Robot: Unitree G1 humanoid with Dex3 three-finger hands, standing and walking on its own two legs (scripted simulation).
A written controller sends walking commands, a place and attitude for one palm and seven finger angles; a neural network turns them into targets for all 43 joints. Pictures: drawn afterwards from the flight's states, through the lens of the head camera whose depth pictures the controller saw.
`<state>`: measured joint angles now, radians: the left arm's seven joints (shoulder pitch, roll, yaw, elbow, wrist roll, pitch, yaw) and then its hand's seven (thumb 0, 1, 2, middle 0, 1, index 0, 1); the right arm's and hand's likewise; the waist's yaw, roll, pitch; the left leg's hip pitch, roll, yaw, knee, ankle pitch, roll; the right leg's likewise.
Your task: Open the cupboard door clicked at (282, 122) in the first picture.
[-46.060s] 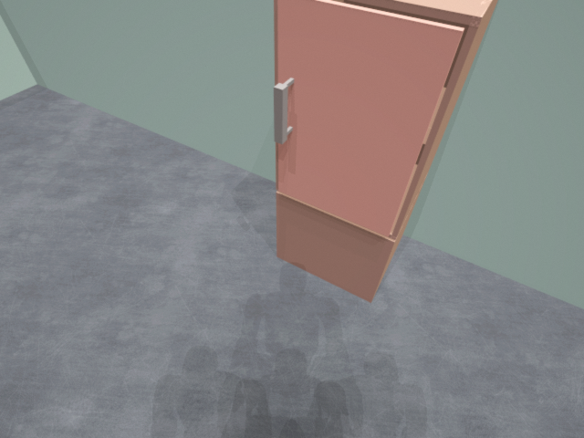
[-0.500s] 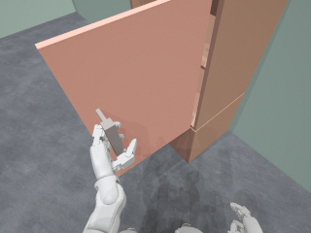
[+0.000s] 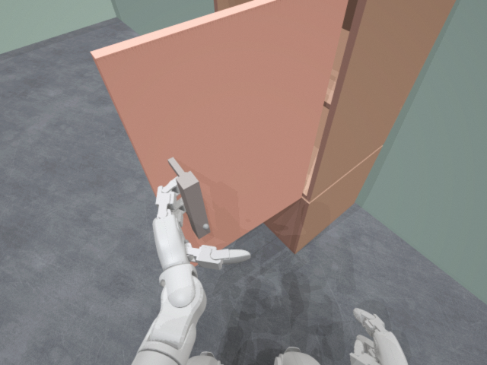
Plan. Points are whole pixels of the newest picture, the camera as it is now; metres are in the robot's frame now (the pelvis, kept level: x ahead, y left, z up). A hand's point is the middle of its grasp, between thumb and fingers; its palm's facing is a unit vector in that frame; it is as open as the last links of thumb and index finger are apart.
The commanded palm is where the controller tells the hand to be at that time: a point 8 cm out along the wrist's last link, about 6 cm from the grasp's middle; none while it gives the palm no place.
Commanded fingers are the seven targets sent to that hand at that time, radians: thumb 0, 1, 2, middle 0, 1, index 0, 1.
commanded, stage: open thumb and fingers to let go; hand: left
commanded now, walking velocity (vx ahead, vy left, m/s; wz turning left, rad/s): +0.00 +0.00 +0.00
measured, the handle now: (188, 199) +0.38 +0.11 +0.05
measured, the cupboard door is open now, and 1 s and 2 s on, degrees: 86 86 86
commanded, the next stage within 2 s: slide the hand sideways off the handle in 0.02 s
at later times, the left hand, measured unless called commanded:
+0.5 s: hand (198, 245) +0.29 +0.09 +0.05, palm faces -0.11 -0.99 +0.02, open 16.4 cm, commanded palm +0.27 +0.14 +0.05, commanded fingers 0.00 -0.50 0.30 -0.15 -0.30 -0.15 -0.30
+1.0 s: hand (167, 270) +0.26 +0.13 +0.04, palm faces -0.08 -1.00 -0.02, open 16.3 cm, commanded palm +0.23 +0.19 +0.05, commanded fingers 0.00 -0.50 0.30 -0.15 -0.30 -0.15 -0.30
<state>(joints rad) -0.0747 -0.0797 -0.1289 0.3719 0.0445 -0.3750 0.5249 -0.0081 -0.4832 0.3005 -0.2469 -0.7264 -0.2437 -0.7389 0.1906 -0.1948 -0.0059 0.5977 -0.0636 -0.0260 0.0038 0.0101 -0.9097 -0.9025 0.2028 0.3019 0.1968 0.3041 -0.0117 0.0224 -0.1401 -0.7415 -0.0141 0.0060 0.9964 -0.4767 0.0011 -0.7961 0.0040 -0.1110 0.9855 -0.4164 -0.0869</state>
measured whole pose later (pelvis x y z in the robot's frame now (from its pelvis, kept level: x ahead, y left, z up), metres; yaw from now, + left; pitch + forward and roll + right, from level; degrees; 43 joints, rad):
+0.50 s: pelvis +0.00 +0.03 +0.00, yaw -1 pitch +12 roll +0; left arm 0.05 0.03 -0.18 0.20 -0.05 -0.34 0.07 -0.01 -0.50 0.29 -0.11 -0.30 -0.12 -0.31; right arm 0.27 -0.23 0.01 0.49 0.00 -0.06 0.01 0.01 -0.91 -0.90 0.20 0.30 0.20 0.30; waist 0.00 0.03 -0.13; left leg -0.74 -0.04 0.04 1.03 -0.51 0.05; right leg -0.80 -0.02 -0.08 1.01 -0.43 -0.04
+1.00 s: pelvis +0.02 +0.03 -0.01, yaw -1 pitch +14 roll -1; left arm 0.36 0.12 -0.12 -0.10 -0.08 -0.30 -0.04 -0.01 -0.50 0.30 -0.15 -0.30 -0.15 -0.30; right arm 0.25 -0.22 0.02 0.42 0.00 -0.06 -0.01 0.01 -0.91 -0.90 0.20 0.30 0.20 0.30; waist 0.01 0.03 -0.14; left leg -0.77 -0.02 0.02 1.09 -0.57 0.04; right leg -0.82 0.00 -0.09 1.06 -0.48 -0.04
